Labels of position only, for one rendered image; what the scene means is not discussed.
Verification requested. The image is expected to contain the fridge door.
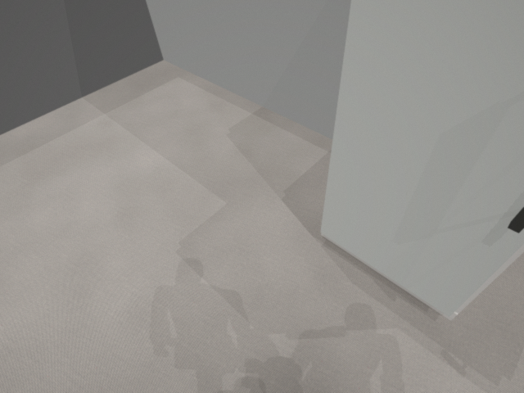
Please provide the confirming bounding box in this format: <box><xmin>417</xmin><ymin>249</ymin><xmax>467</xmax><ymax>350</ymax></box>
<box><xmin>321</xmin><ymin>0</ymin><xmax>524</xmax><ymax>317</ymax></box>

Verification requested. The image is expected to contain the handle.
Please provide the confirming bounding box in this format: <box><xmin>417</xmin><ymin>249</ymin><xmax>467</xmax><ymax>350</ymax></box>
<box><xmin>508</xmin><ymin>207</ymin><xmax>524</xmax><ymax>233</ymax></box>

